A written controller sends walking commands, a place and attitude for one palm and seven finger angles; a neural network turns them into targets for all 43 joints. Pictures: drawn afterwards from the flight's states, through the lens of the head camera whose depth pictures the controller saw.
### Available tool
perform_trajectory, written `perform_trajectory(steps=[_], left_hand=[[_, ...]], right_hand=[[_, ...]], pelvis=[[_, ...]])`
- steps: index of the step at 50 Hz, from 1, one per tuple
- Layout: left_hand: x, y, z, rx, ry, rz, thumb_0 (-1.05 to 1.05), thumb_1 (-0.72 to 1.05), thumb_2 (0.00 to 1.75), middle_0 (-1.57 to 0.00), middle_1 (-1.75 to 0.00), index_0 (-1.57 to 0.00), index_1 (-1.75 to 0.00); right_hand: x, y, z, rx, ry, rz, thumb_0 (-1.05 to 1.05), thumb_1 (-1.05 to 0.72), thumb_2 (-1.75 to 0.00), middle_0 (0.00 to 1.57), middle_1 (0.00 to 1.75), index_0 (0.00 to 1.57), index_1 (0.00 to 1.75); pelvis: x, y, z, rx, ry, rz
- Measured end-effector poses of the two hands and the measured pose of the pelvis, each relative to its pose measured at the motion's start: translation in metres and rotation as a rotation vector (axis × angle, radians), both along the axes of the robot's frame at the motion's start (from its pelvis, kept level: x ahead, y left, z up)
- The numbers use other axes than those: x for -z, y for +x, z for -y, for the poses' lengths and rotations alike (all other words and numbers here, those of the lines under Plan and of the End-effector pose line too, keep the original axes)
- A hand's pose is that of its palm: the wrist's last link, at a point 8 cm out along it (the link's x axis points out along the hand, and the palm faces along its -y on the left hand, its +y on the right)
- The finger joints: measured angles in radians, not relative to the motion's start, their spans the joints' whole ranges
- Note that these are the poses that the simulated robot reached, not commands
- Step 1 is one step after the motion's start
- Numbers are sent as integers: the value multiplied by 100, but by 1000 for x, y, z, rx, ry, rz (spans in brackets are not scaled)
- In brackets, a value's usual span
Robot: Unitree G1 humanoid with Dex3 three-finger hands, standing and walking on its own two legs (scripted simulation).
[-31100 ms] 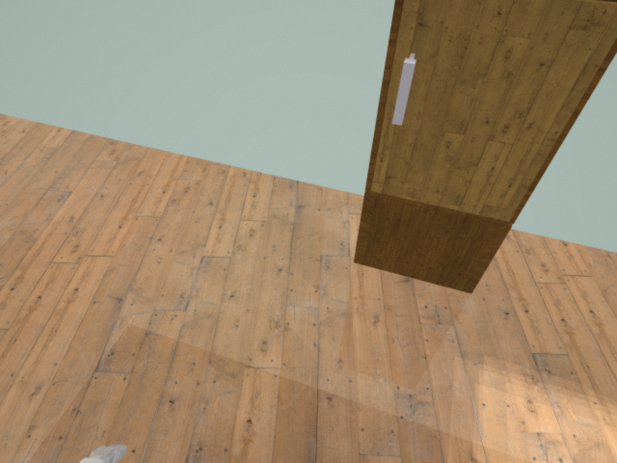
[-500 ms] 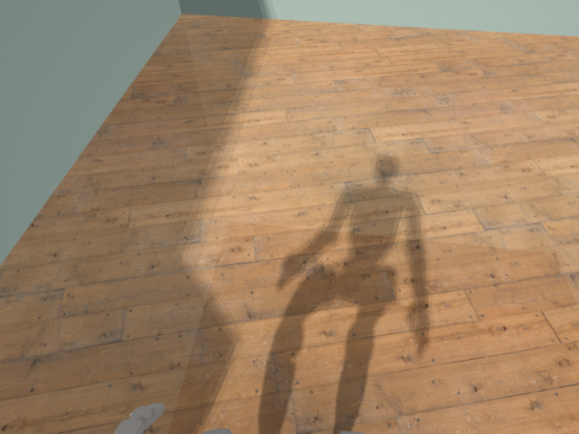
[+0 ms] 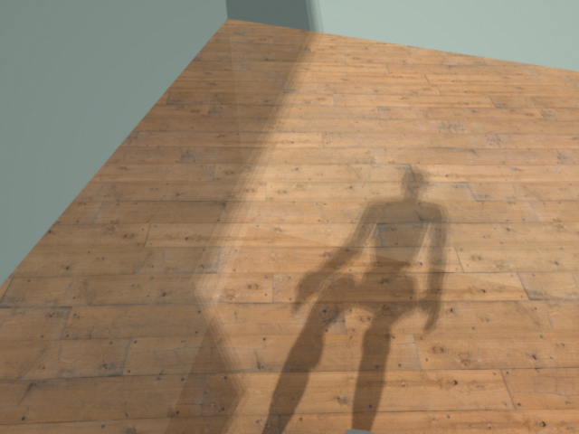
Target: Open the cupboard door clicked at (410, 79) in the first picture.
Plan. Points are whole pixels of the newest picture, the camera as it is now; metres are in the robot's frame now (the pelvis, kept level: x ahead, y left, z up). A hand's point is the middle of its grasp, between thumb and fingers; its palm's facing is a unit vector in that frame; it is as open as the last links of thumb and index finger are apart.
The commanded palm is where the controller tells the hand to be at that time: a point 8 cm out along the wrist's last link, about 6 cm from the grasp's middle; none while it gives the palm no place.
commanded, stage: turn to face it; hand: left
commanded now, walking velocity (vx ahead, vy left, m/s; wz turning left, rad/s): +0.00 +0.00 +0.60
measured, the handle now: out of the picture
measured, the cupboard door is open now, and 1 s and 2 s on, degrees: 44 44 44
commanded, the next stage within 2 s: none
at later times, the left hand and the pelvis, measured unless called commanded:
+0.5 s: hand out of the picture +0.04 +0.19 -0.19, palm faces +0.35 -0.90 -0.24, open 7.4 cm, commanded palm none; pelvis +0.06 -0.03 -0.02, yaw +19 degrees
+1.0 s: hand out of the picture +0.04 +0.11 -0.16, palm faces +0.59 -0.77 -0.24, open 7.4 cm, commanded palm none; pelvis +0.09 -0.08 +0.00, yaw +37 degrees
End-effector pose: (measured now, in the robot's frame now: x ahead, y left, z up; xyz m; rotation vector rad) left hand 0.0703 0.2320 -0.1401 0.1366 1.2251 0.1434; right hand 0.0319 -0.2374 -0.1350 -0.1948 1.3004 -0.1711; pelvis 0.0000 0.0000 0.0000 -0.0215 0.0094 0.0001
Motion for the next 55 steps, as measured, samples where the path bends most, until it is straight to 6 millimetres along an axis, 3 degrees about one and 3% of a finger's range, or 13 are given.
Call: perform_trajectory(steps=[5, 12, 16, 23, 27, 34, 40, 45, 50, 55], left_hand=[[-7, 30, 13, -34, 47, 89, 1, 91, 90, -20, -30, -20, -30], [-17, 16, 24, -129, 72, 62, 1, 91, 90, -20, -30, -20, -30], [-12, -3, 25, -195, 58, 27, 1, 90, 90, -20, -30, -20, -30], [19, -50, 8, -324, 31, -64, 1, 90, 90, -20, -30, -20, -30], [15, -58, -1, -375, 54, -88, 1, 91, 90, -20, -30, -20, -30], [-11, -43, 3, -428, 103, -7, 1, 91, 90, -20, -30, -20, -30], [-18, -37, 29, -468, 165, 52, 1, 91, 90, -20, -30, -20, -30], [-24, -52, 61, -536, 128, 17, 1, 91, 90, -20, -30, -20, -30], [-16, -68, 84, -607, 68, 2, 1, 90, 90, -20, -30, -20, -30], [7, -101, 92, -705, 14, -11, 1, 90, 89, -21, -30, -20, -30]], right_hand=[[14, 18, 28, -19, 21, -44, 0, -92, -90, 20, 30, 21, 30], [2, 84, 52, -105, 11, -9, 0, -92, -90, 20, 30, 20, 30], [-8, 133, 46, -196, -1, 43, 0, -91, -90, 20, 30, 20, 30], [-9, 213, 9, -375, -30, 180, 0, -91, -90, 20, 30, 20, 30], [-15, 225, -2, -431, -30, 192, 0, -91, -90, 20, 30, 20, 30], [-8, 227, 2, -486, 6, 129, 0, -91, -90, 20, 30, 21, 30], [16, 240, 24, -510, 44, 75, 0, -91, -90, 20, 30, 21, 30], [7, 257, 27, -558, 42, 49, 1, -91, -90, 20, 30, 21, 30], [-6, 274, 12, -633, 30, 52, 1, -91, -90, 20, 30, 20, 30], [-9, 293, -26, -749, 14, 107, 1, -91, -90, 20, 30, 20, 30]], pelvis=[[8, 17, 26, -60, 31, -12], [-1, 38, 41, -168, 48, -1], [-3, 48, 42, -224, 60, -4], [18, 57, 28, -322, 34, -3], [13, 59, 31, -355, 24, -3], [4, 67, 49, -431, 11, -1], [14, 80, 77, -503, 37, -6], [3, 86, 83, -581, 50, -1], [-2, 90, 84, -650, 60, -10], [8, 83, 75, -723, 37, -5]])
